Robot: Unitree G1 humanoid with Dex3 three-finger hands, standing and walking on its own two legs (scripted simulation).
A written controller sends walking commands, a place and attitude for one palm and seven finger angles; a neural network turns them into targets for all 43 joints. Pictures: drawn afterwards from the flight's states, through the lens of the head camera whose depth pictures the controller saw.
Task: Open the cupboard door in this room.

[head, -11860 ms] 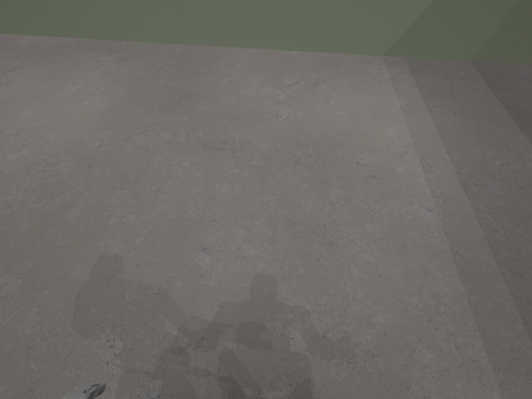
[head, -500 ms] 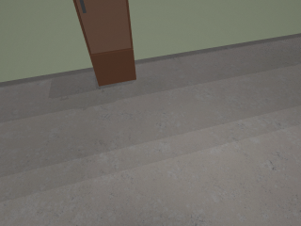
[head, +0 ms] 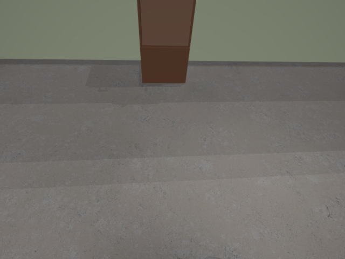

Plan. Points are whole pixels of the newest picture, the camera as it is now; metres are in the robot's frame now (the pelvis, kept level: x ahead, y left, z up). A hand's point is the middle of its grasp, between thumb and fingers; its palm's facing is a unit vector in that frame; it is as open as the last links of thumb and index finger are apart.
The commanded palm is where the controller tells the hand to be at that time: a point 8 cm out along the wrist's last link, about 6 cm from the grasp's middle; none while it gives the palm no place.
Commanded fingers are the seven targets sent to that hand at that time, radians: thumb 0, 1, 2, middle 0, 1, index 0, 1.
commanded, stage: turn or walk to find it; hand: left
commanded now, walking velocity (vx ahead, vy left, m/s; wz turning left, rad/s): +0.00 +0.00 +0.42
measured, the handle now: out of the picture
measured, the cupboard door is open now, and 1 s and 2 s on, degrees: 0 0 0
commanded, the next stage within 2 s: stand and wait in 0.66 s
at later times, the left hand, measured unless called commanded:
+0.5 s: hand out of the picture +0.04 +0.16 -0.15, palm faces +0.23 -0.94 -0.26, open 7.3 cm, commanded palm none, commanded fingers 0.00 0.90 0.90 -0.20 -0.30 -0.20 -0.30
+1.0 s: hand out of the picture -0.03 +0.21 -0.17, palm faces +0.37 -0.90 -0.24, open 7.4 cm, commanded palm none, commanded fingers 0.00 0.90 0.90 -0.20 -0.30 -0.20 -0.30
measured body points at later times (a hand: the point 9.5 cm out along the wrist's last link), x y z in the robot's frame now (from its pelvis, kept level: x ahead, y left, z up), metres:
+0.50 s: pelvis +0.02 -0.04 +0.00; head +0.06 -0.06 +0.45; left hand +0.02 +0.21 -0.13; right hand +0.12 -0.28 -0.16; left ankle -0.05 +0.11 -0.66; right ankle +0.04 -0.13 -0.74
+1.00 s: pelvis +0.01 +0.01 +0.00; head +0.03 +0.03 +0.45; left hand -0.05 +0.26 -0.15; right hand +0.17 -0.17 -0.14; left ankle -0.04 +0.10 -0.74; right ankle +0.04 -0.14 -0.70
